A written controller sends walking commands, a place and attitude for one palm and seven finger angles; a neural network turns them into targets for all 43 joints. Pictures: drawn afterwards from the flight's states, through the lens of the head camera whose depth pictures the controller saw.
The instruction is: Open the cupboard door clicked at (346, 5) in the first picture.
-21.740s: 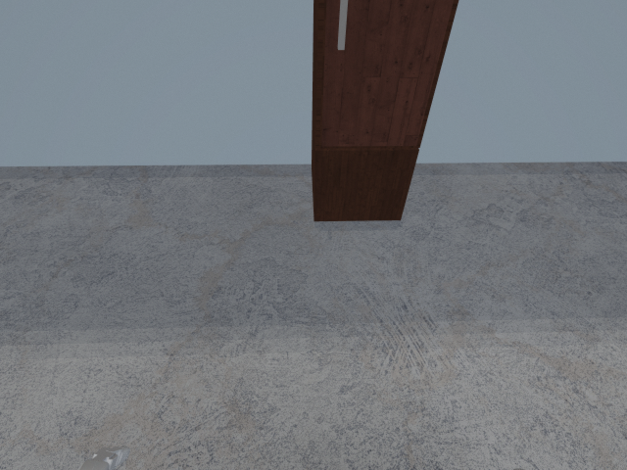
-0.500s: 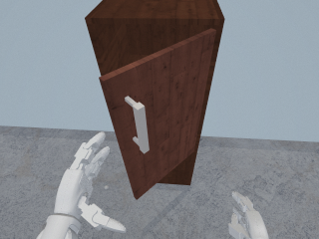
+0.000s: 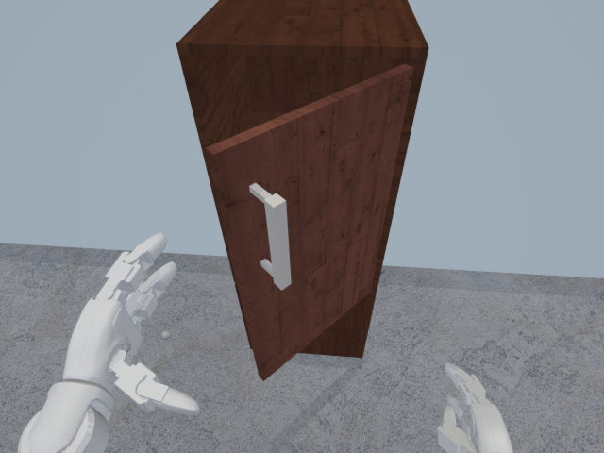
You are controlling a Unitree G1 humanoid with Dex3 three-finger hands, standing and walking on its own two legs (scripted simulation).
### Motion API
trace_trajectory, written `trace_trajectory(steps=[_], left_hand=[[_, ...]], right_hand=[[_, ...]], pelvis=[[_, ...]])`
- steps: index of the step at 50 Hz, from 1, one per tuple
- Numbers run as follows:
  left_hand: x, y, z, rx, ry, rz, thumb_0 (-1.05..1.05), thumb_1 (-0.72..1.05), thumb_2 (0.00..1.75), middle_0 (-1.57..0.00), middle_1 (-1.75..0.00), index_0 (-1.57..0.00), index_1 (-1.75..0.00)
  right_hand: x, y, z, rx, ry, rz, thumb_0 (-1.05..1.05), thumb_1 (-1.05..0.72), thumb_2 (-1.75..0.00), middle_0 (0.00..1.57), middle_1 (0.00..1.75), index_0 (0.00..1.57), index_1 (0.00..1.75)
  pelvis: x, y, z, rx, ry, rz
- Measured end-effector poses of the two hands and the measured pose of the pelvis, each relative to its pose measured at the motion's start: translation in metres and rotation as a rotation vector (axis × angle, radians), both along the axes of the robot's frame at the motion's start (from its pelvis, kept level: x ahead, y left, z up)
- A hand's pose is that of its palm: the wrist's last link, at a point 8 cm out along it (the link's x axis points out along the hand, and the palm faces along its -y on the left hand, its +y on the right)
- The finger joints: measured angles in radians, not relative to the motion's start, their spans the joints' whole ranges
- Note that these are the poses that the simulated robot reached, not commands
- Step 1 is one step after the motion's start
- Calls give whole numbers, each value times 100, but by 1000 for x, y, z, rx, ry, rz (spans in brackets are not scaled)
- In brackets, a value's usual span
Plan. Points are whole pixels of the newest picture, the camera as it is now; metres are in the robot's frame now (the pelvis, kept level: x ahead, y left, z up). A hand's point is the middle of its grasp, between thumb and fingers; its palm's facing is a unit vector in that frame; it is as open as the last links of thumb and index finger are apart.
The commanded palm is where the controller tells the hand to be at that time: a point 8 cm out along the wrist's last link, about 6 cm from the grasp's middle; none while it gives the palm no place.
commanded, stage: draw the hand back to the body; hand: left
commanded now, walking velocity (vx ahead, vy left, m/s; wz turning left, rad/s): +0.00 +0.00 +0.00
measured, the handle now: (270, 239) +0.36 +0.09 +0.12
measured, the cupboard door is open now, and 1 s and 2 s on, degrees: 46 46 46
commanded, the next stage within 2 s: step back with the hand held close in 1.12 s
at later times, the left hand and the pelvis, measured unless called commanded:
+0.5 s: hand (99, 302) +0.22 +0.25 +0.15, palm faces +0.36 -0.85 -0.37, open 12.0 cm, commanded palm +0.17 +0.29 +0.17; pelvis +0.02 +0.02 +0.02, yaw -1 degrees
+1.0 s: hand (83, 290) +0.22 +0.26 +0.17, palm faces +0.44 -0.81 -0.39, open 7.6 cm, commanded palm +0.17 +0.30 +0.18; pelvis +0.03 +0.00 +0.02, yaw -1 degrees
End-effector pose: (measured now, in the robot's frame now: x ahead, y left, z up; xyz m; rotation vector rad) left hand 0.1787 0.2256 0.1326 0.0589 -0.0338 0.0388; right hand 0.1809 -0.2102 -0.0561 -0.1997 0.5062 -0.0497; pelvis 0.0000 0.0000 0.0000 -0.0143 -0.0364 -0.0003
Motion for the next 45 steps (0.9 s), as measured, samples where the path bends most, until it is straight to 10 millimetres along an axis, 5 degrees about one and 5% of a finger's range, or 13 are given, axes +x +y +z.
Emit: trace_trajectory(steps=[9,21,45], left_hand=[[-7,27,14,197,-30,187,-1,-34,37,-16,-30,-16,-30],[-3,52,30,320,-65,299,0,4,53,-17,-30,-17,-30],[4,80,54,396,-107,432,1,81,86,-20,-30,-20,-30]], right_hand=[[9,12,10,-30,-2,19,2,-90,-90,20,30,21,30],[7,22,-2,-31,120,19,2,-90,-90,20,30,21,30],[23,-1,-2,-38,158,-26,2,-90,-90,20,30,21,30]], pelvis=[[3,5,7,-5,-22,-4],[14,15,16,1,-38,-17],[26,8,20,1,-39,-25]])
